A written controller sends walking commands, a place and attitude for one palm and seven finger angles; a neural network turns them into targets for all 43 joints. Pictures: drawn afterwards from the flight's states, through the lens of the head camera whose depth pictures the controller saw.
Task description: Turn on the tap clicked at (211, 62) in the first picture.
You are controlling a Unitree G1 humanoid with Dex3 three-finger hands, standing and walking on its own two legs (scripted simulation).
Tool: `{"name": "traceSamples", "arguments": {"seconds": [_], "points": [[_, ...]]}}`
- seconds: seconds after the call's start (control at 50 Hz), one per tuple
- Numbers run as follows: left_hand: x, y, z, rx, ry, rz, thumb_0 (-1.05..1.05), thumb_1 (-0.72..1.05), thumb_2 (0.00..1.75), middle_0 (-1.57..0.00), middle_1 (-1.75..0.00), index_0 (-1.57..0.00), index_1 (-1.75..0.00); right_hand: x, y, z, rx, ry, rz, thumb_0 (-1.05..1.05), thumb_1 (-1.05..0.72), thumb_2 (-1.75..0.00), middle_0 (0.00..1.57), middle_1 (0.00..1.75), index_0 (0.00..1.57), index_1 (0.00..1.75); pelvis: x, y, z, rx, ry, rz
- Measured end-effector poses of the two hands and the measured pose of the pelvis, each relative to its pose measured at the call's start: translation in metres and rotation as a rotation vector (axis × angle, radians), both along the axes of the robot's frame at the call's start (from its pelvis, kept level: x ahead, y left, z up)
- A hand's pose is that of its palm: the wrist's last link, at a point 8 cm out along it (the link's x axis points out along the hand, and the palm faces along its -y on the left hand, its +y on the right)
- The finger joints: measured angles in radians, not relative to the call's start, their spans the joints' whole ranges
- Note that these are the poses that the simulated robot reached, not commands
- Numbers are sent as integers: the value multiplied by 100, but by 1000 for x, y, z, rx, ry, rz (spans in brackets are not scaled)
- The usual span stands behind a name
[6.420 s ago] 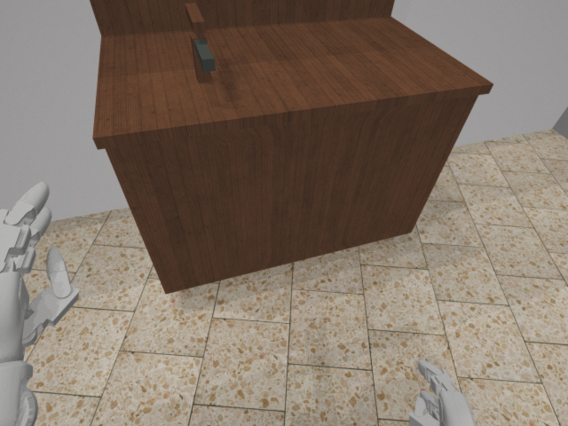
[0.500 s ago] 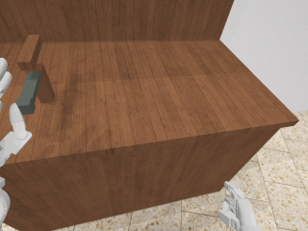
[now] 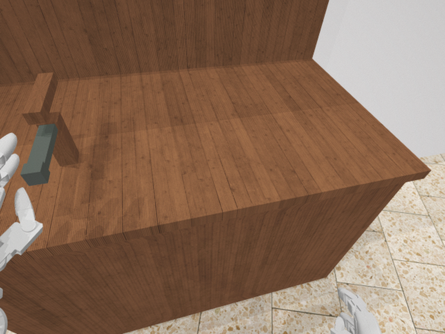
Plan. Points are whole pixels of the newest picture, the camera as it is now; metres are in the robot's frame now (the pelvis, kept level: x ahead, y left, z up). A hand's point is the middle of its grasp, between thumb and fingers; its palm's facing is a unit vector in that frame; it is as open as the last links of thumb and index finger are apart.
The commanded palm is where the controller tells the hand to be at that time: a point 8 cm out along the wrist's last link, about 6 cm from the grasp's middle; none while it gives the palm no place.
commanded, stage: come to a stop and stand still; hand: left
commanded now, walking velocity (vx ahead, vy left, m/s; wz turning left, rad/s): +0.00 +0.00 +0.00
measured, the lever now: (36, 173) +0.32 +0.33 +0.14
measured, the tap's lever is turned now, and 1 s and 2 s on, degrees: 0 0 0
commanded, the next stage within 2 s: look again from close up in 1.30 s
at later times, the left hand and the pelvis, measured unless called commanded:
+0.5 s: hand out of the picture +0.20 +0.32 +0.18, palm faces +0.49 -0.79 -0.37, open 7.4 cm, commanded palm +0.14 +0.33 +0.18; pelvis -0.02 +0.05 +0.00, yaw +0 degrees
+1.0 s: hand (36, 200) +0.25 +0.28 +0.17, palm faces +0.39 -0.83 -0.40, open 7.4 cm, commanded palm +0.19 +0.31 +0.18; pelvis +0.03 +0.03 +0.00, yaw +1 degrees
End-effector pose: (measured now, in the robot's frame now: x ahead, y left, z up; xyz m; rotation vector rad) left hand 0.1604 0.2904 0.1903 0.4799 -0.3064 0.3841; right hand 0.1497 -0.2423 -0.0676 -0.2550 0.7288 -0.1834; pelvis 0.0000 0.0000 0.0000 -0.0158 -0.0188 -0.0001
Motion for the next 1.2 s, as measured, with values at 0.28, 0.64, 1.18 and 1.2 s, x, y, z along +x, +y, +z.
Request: {"name": "traceSamples", "arguments": {"seconds": [0.28, 0.64, 1.18, 1.2], "points": [[11, 16, -30, -65, 60, -137, 2, 90, 90, -20, -30, -20, -30, -21, 60, 6, 91, -100, 44, 1, -90, -90, 20, 30, 20, 30, -27, 44, -1, 0, -36, -36], [6, 49, -28, -96, 9, 21, 2, 90, 90, -20, -30, -20, -30, 4, 84, 2, 90, -49, 139, 1, -90, -90, 20, 30, 20, 30, -9, 49, 1, -16, -32, 6], [49, 25, -20, -62, 86, 3, 2, 89, 90, -21, -31, -21, -30, 65, 51, 7, 69, -26, 84, 1, -90, -90, 20, 30, 20, 30, 37, 26, 5, -6, 2, 17], [49, 24, -19, -61, 78, 3, 2, 89, 90, -21, -31, -21, -31, 66, 51, 7, 68, -27, 85, 1, -90, -90, 20, 30, 20, 30, 37, 25, 5, -6, 1, 17]]}}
